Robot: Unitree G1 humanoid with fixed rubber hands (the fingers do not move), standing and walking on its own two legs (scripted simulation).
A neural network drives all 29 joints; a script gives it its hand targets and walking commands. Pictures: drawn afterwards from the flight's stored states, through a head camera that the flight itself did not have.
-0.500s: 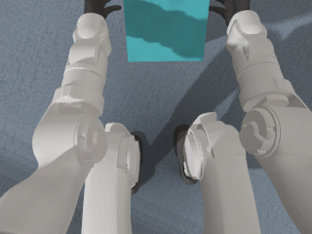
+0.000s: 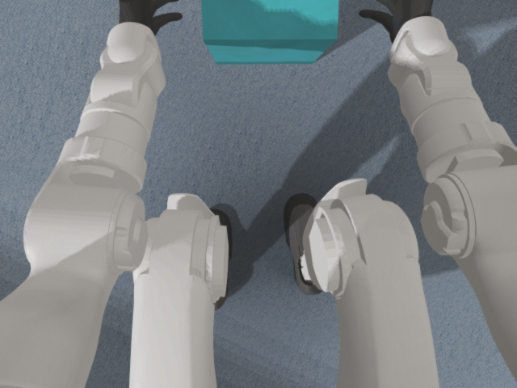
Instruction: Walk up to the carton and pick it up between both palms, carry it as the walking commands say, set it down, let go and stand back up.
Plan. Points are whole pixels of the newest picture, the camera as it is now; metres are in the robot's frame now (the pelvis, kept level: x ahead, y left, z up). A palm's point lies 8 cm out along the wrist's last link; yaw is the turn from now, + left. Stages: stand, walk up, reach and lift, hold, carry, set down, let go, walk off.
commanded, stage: set down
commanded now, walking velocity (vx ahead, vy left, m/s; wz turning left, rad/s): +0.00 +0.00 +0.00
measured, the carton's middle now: (266, 1) +0.58 -0.05 -0.27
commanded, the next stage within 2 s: let go in 1.38 s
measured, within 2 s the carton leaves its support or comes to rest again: neither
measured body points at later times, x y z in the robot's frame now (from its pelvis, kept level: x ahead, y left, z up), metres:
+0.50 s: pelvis +0.01 +0.00 +0.09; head +0.34 -0.02 +0.40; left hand +0.55 +0.12 -0.04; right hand +0.52 -0.22 -0.04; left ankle +0.11 +0.10 -0.32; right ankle +0.12 -0.09 -0.32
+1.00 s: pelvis +0.03 +0.00 +0.22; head +0.33 -0.01 +0.56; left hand +0.55 +0.13 +0.11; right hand +0.52 -0.23 +0.11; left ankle +0.11 +0.10 -0.32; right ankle +0.12 -0.09 -0.32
